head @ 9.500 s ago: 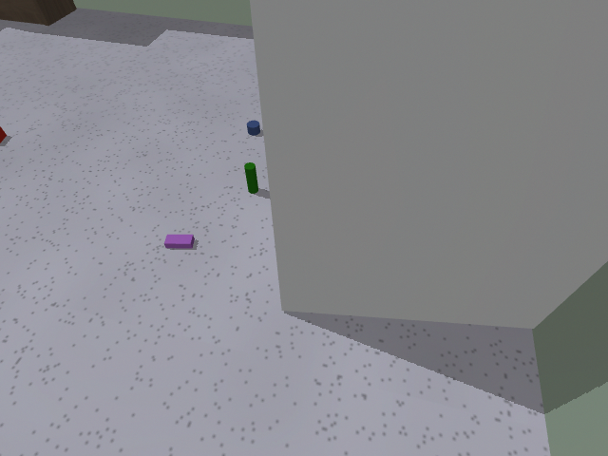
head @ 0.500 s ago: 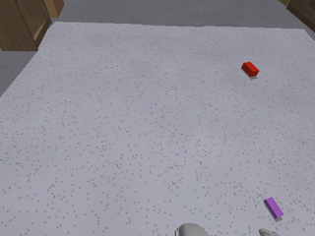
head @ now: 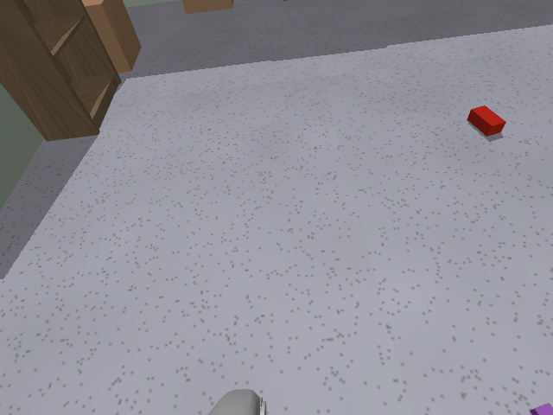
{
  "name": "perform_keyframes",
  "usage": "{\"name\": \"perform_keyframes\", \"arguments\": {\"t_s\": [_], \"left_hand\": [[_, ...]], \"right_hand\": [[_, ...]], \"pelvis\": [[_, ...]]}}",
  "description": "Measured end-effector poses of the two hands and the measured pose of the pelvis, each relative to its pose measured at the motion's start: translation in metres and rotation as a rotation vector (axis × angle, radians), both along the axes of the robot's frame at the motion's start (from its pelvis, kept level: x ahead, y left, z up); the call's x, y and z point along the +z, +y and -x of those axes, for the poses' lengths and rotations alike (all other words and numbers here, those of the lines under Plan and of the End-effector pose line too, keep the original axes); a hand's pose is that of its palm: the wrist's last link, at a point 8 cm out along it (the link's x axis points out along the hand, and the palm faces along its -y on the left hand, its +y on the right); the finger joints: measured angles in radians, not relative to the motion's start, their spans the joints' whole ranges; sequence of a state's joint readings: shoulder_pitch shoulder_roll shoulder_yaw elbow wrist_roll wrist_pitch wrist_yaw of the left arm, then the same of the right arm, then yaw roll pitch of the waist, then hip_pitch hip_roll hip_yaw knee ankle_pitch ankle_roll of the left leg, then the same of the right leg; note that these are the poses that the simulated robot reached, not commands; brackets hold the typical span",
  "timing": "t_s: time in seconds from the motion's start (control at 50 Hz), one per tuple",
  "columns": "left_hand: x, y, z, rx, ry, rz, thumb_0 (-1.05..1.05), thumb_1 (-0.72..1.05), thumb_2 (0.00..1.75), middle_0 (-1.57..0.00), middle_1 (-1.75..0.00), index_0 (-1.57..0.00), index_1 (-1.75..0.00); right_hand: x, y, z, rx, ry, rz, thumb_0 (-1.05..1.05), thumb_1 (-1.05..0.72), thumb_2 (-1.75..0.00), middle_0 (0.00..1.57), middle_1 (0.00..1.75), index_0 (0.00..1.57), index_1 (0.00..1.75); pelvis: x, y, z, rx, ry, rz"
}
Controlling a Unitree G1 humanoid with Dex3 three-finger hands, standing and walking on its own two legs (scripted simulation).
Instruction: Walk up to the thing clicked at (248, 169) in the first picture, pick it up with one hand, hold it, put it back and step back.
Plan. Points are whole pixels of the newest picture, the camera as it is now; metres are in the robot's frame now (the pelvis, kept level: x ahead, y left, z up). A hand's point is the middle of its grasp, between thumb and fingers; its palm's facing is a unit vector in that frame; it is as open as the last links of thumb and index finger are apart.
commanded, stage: walk up
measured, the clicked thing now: out of the picture +0.05 -1.11 -0.70
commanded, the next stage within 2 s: stand in 1.18 s
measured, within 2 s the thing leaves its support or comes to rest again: neither
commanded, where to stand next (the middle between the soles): +0.17 +0.05 m, yaw +1 degrees
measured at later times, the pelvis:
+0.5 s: pelvis +0.07 +0.04 -0.02, yaw +2 degrees
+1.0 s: pelvis +0.09 +0.03 +0.00, yaw +0 degrees
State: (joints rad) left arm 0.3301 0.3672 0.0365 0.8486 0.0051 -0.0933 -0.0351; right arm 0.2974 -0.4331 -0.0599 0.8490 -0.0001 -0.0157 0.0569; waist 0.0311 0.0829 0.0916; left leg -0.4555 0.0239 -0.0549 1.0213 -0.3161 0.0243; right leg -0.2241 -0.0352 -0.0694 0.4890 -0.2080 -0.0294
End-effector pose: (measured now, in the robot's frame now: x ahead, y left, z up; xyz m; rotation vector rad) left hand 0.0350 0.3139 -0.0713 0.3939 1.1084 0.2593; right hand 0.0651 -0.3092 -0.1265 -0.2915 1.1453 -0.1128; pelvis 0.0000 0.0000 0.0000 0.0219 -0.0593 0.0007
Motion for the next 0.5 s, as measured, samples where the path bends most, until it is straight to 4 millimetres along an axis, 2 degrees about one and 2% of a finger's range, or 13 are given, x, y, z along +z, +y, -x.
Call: {"name": "perform_keyframes", "arguments": {"t_s": [0.12,0.18,0.24,0.3,0.38,0.5], "left_hand": [[-0.007,0.010,-0.015,0.022,0.033,0.007,0.00,0.89,0.89,-0.20,-0.30,-0.20,-0.30],[-0.021,0.020,-0.026,0.031,0.045,0.020,0.00,0.89,0.89,-0.20,-0.30,-0.20,-0.30],[-0.042,0.032,-0.041,0.041,0.053,0.042,0.00,0.89,0.89,-0.20,-0.30,-0.20,-0.30],[-0.057,0.036,-0.056,0.063,0.058,0.069,0.00,0.90,0.89,-0.20,-0.30,-0.20,-0.30],[-0.064,0.033,-0.071,0.043,0.072,0.102,0.00,0.90,0.89,-0.20,-0.30,-0.20,-0.30],[-0.064,0.032,-0.072,0.041,0.091,0.081,0.00,0.90,0.89,-0.20,-0.30,-0.20,-0.30]], "right_hand": [[0.008,0.004,-0.033,0.021,0.037,0.034,0.00,-0.91,-0.90,0.21,0.30,0.20,0.29],[0.009,0.012,-0.051,0.034,0.048,0.061,0.00,-0.91,-0.90,0.21,0.30,0.20,0.29],[0.007,0.025,-0.070,0.043,0.039,0.092,0.00,-0.91,-0.90,0.20,0.30,0.20,0.29],[0.009,0.042,-0.087,0.058,0.017,0.100,0.00,-0.91,-0.90,0.20,0.30,0.20,0.29],[0.016,0.058,-0.107,0.058,-0.029,0.091,0.00,-0.91,-0.90,0.21,0.30,0.20,0.30],[0.011,0.061,-0.135,0.052,-0.092,0.065,0.00,-0.90,-0.90,0.21,0.30,0.20,0.30]], "pelvis": [[0.001,0.007,-0.031,0.022,0.008,0.023],[-0.005,0.015,-0.044,0.032,0.010,0.036],[-0.016,0.027,-0.056,0.045,0.011,0.044],[-0.018,0.035,-0.060,0.049,0.007,0.026],[-0.015,0.040,-0.064,0.040,0.013,0.038],[-0.019,0.040,-0.069,0.027,0.010,0.046]]}}
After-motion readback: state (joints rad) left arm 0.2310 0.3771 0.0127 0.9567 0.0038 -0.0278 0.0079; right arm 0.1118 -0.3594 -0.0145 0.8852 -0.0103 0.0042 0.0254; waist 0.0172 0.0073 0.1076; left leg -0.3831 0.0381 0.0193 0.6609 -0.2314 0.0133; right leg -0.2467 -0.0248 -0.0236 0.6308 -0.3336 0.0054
